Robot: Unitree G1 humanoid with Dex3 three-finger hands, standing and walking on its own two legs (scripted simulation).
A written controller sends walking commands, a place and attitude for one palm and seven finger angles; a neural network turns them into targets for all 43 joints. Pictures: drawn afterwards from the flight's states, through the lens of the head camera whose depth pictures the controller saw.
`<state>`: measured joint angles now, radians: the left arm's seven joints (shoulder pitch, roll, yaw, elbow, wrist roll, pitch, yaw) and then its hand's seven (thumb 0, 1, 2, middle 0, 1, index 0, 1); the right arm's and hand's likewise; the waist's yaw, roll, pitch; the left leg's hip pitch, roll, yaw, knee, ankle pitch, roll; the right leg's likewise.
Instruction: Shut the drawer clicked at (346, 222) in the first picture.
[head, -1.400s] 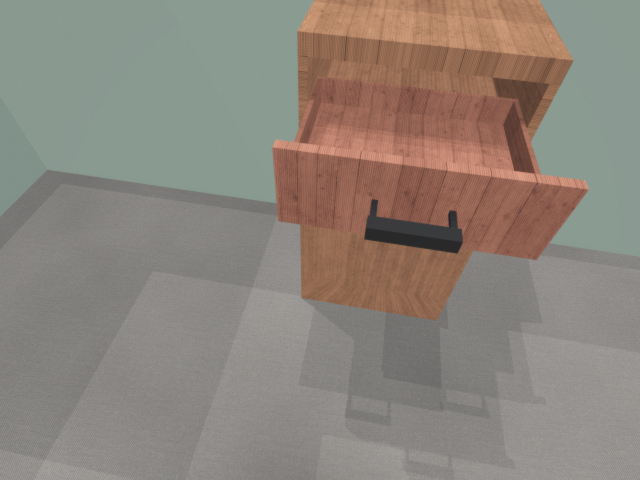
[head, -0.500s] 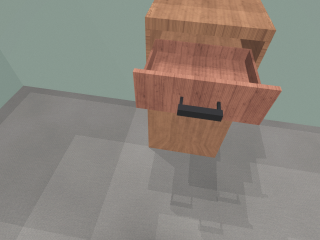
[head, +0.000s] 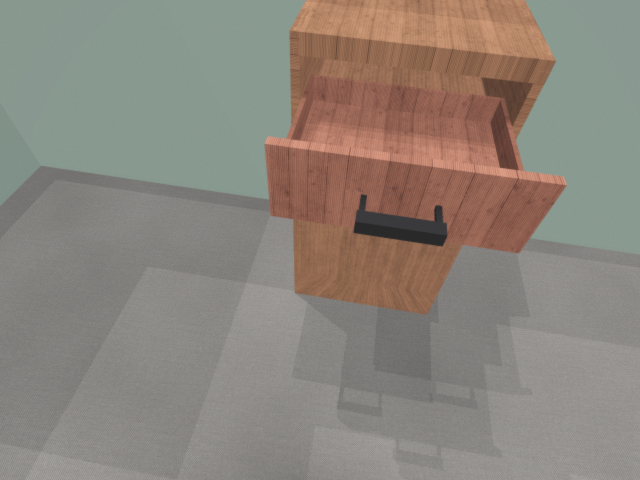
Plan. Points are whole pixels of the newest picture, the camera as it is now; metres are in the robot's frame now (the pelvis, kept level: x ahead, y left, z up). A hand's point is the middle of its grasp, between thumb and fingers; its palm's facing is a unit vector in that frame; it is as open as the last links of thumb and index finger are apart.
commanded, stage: look at it before walking up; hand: left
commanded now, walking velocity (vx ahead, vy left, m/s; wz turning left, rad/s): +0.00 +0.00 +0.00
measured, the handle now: (400, 217) +0.49 -0.09 +0.03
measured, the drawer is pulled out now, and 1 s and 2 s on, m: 0.29 0.29 0.29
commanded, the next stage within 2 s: turn to face it in 0.04 s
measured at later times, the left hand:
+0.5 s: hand out of the picture +0.02 +0.18 -0.18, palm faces -0.06 -0.98 -0.20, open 7.4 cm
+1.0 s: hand out of the picture +0.10 +0.06 -0.19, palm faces -0.13 -0.98 -0.11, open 7.4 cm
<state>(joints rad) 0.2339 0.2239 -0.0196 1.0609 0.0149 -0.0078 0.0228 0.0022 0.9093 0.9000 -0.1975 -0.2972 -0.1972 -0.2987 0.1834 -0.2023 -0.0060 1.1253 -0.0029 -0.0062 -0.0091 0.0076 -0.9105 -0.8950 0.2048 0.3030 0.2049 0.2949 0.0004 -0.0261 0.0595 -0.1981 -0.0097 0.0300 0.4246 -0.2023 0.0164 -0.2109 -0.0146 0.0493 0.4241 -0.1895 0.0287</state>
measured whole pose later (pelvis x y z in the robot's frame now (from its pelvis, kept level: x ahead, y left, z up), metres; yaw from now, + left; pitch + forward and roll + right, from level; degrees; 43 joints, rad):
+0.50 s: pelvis +0.00 -0.01 -0.01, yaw -5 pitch -1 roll +1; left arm 0.30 0.20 0.03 1.01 0.03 0.05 -0.01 0.00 0.91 0.90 -0.20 -0.30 -0.20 -0.30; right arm 0.22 -0.16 -0.03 1.07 -0.02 0.00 -0.02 0.01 -0.91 -0.89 0.21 0.30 0.21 0.30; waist 0.01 -0.03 0.05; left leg -0.21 0.03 0.11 0.50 -0.26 0.02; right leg -0.35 0.00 0.04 0.75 -0.38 0.00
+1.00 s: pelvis +0.09 -0.10 +0.00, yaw -11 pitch +0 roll -2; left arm 0.36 0.15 0.03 1.01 0.03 -0.01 0.00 0.00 0.91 0.90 -0.20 -0.30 -0.20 -0.30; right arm 0.17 -0.18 -0.06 1.01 -0.02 0.00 -0.02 0.01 -0.91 -0.90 0.20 0.30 0.20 0.29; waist 0.02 -0.04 0.05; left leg -0.52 0.09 0.09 0.94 -0.38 -0.03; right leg -0.10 0.10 -0.06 0.37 -0.28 -0.09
